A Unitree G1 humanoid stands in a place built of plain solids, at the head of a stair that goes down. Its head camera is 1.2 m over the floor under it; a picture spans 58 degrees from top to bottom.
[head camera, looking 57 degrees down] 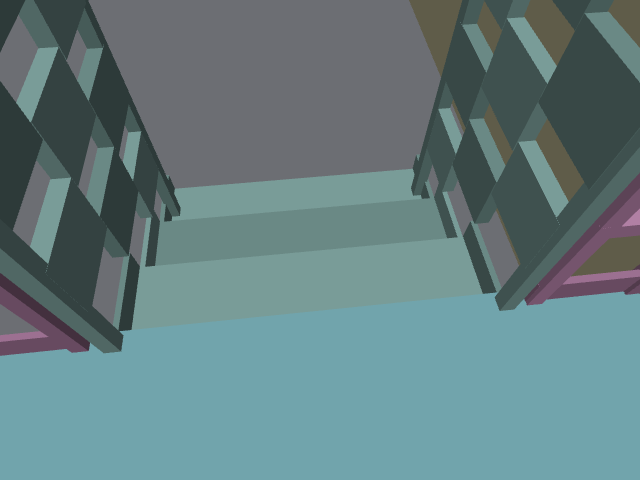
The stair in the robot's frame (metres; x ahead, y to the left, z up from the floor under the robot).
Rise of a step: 0.14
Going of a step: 0.30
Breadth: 1.22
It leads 6 degrees to the left of straight ahead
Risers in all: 4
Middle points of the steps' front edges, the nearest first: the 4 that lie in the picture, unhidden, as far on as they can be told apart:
0.53 0.02 0.00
0.82 0.05 -0.14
1.12 0.09 -0.28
1.42 0.12 -0.43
